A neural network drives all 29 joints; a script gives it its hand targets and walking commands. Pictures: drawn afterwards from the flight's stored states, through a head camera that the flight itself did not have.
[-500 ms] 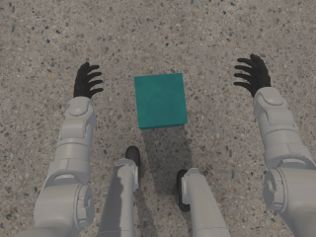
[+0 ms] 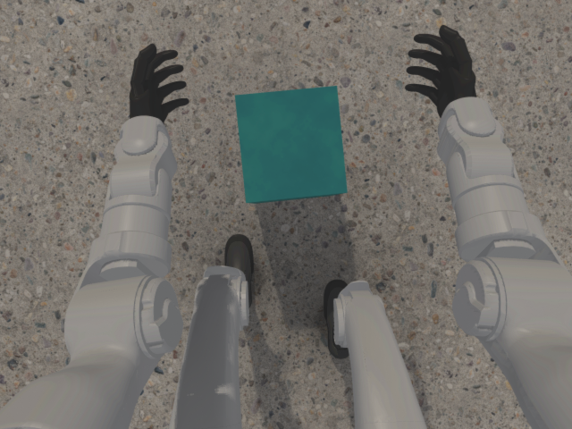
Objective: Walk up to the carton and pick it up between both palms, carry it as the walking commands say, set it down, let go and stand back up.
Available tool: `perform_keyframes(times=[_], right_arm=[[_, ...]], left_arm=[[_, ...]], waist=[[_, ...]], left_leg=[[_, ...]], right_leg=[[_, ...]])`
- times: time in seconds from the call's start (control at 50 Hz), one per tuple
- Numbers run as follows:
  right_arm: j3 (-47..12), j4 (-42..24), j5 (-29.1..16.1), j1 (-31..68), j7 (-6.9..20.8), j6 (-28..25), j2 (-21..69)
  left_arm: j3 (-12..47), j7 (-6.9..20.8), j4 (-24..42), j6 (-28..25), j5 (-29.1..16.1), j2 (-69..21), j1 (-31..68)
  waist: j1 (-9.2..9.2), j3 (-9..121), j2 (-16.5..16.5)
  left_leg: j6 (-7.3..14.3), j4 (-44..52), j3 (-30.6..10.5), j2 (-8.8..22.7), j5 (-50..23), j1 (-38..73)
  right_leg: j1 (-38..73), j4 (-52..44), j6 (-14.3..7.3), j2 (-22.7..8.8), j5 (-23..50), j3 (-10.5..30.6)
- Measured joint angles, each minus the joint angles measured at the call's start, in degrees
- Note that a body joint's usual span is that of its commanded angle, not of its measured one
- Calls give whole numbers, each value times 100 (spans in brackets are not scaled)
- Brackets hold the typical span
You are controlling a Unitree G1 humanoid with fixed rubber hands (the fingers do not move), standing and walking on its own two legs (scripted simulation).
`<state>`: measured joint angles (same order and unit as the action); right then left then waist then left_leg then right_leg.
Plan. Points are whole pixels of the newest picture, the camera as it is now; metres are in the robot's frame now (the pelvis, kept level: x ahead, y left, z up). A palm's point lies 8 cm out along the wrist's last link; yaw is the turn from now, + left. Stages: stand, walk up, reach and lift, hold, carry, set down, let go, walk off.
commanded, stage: reach and lift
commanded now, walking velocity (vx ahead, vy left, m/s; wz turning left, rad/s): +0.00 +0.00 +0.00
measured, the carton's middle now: (289, 153) +0.48 +0.03 -0.50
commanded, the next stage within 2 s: none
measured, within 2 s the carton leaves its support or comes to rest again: neither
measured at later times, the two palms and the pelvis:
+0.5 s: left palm (182, 137) +0.47 +0.22 -0.29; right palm (398, 127) +0.50 -0.15 -0.29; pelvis -0.02 +0.00 -0.13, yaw +0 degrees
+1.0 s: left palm (197, 138) +0.49 +0.22 -0.41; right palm (370, 150) +0.49 -0.14 -0.44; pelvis -0.05 -0.01 -0.22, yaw +0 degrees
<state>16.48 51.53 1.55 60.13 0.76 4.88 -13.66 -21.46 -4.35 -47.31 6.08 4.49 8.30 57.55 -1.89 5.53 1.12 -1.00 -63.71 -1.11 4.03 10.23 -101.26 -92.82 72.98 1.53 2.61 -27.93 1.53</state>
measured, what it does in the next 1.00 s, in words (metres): lowers itself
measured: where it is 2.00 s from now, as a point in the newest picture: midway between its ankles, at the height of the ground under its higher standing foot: (289, 310)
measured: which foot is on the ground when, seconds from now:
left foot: down 0.00-1.00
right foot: down 0.00-1.00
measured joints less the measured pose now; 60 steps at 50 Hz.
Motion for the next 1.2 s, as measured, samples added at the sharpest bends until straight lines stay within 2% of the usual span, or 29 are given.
perform_keyframes(times=[0.08,0.32,0.4,0.6,0.72,0.9,1.04,1.2], right_arm=[[-54,142,-179,203,-50,54,-101],[-489,-6,-556,663,-367,166,-209],[-599,-106,-634,670,-458,191,-272],[-814,-46,-911,1010,-543,183,-380],[-949,267,-985,1625,-575,137,-600],[-1338,224,-1334,2326,-686,49,-912],[-1577,373,-1254,2232,-750,-14,-716],[-1851,757,-1382,2549,-762,5,-741]], left_arm=[[-38,-16,-241,-21,30,55,203],[75,-133,-216,37,-384,332,670],[204,-154,-123,59,-520,405,740],[439,-269,-407,23,-693,545,1132],[752,-376,-728,-61,-959,804,1736],[1193,-451,-1284,-218,-1548,1502,3056],[1221,-273,-2162,-330,-1867,1615,3218],[1183,-179,-2737,-560,-1926,1692,3497]], waist=[[-20,-12,16],[-37,-206,9],[-37,-380,23],[-53,-1016,25],[-60,-1838,-27],[-100,-3587,-202],[-84,-3546,-301],[-28,-3538,-130]], left_leg=[[1,-453,12,28,121,-444],[28,-2004,49,32,516,-1853],[27,-2402,18,18,585,-2171],[40,-3304,-73,-2,663,-2742],[29,-3803,-88,-32,673,-2799],[-61,-4417,-204,-76,713,-2441],[-178,-4776,-291,-117,647,-2842],[-250,-4921,-375,-77,525,-3013]], right_leg=[[-450,482,18,34,-143,34],[-1808,2135,93,71,-690,140],[-2088,2551,108,77,-816,132],[-2571,3509,143,116,-1035,95],[-2592,4090,156,118,-1161,108],[-2183,4779,115,154,-1329,47],[-2618,5252,67,186,-1348,3],[-2884,5450,27,272,-1181,-56]])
